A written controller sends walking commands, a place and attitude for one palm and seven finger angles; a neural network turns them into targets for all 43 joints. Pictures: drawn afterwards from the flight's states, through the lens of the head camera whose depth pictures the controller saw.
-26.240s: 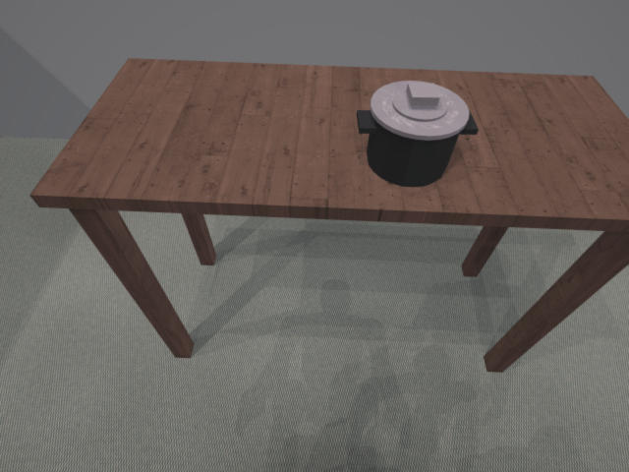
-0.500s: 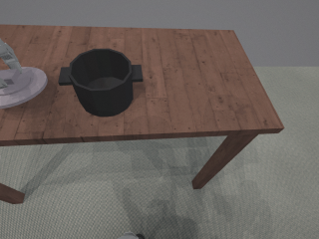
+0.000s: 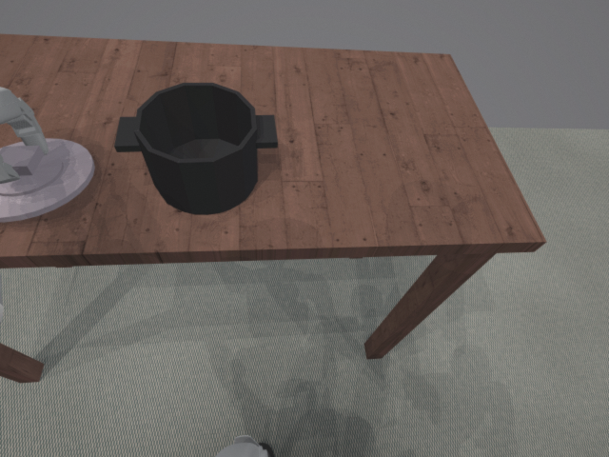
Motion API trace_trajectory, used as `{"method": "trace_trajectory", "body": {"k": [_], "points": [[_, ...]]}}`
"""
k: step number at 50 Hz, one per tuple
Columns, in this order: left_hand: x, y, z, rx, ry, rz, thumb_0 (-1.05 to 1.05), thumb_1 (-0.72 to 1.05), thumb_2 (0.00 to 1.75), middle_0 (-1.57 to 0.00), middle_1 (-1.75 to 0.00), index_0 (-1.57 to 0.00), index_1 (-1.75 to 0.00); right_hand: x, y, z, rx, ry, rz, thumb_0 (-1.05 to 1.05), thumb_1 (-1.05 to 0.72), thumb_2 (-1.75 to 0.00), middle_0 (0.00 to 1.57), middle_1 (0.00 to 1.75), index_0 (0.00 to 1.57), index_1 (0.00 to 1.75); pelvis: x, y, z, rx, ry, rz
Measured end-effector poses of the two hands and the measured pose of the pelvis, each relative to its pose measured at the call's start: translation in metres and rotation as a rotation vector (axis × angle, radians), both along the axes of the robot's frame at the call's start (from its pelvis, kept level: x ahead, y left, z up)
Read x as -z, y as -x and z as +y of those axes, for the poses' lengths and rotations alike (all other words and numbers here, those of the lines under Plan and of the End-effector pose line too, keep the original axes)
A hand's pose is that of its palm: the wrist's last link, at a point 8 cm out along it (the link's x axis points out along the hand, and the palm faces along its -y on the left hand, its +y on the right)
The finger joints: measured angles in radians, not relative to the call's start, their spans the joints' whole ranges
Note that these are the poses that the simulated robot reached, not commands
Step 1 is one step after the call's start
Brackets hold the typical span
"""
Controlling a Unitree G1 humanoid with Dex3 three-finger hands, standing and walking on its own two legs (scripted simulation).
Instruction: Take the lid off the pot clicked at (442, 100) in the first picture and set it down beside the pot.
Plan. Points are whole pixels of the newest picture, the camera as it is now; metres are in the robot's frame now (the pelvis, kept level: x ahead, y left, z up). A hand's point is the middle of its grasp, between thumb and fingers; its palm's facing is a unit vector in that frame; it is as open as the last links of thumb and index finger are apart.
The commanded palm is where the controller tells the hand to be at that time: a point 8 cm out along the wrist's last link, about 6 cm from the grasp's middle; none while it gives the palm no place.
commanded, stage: open the fingers wide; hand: left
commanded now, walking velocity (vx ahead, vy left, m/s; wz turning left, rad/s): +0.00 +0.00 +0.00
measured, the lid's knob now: (17, 160) +0.48 +0.35 +0.08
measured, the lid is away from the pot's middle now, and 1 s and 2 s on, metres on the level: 0.23 0.24 0.24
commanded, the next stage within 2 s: raise the empty hand in 1.20 s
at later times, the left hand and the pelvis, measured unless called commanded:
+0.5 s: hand out of the picture +0.44 +0.35 +0.11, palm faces -0.41 -0.12 -0.90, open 7.9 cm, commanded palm +0.47 +0.35 +0.17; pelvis -0.01 +0.00 +0.00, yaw +0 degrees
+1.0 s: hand out of the picture +0.45 +0.35 +0.11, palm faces -0.40 -0.09 -0.91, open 10.4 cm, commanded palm +0.47 +0.34 +0.17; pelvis -0.01 +0.01 +0.00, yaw +0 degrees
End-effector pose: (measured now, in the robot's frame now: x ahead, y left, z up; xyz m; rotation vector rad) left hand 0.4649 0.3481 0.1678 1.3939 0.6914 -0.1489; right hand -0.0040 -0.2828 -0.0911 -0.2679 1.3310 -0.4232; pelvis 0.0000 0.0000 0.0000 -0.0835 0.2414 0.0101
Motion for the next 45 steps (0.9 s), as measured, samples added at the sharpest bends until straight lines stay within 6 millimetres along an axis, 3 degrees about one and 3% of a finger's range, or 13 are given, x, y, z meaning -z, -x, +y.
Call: {"method": "trace_trajectory", "body": {"k": [6,12,28,45], "points": [[0.003,0.001,0.003,-0.005,0.009,-0.009,0.06,0.26,0.91,-0.87,-1.13,-0.55,-0.91,0.002,0.005,0.001,0.007,-0.001,0.008,0.0,-0.9,-0.9,0.21,0.3,0.21,0.3,0.002,0.001,0.001,0.002,0.002,0.007],[0.01,0.011,0.001,0.102,-0.028,-0.081,0.06,0.27,0.89,-0.86,-1.14,-0.53,-0.91,0.007,0.005,0.007,0.015,-0.029,0.038,0.0,-0.9,-0.9,0.21,0.3,0.21,0.3,0.002,0.003,0.002,0.01,-0.001,0.004],[0.002,0.022,0.009,0.116,-0.032,-0.113,0.03,0.3,0.84,-0.7,-1.06,-0.51,-0.92,0.005,-0.022,0.008,-0.023,-0.02,-0.015,0.0,-0.9,-0.9,0.21,0.3,0.21,0.3,0.003,0.008,0.005,-0.003,0.004,-0.012],[0.002,0.019,0.005,0.14,-0.049,-0.111,0.0,0.09,0.78,-0.49,-0.89,-0.46,-0.86,0.007,-0.014,0.016,-0.021,-0.032,0.012,0.0,-0.9,-0.9,0.21,0.3,0.21,0.3,0.003,0.009,0.011,-0.005,0.003,-0.013]]}}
